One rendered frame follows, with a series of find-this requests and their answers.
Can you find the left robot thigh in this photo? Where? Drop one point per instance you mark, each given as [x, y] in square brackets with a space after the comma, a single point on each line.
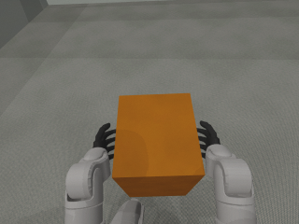
[131, 212]

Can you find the carton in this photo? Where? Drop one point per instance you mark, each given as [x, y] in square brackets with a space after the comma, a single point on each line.
[157, 151]

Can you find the left robot forearm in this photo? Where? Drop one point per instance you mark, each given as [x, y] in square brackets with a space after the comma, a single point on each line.
[84, 188]

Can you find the right robot hand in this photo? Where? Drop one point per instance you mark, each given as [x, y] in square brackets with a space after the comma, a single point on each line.
[210, 138]

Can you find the left robot hand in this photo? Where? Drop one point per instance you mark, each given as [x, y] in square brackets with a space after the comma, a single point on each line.
[102, 141]

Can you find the right robot forearm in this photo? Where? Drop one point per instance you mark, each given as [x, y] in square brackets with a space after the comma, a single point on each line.
[233, 186]

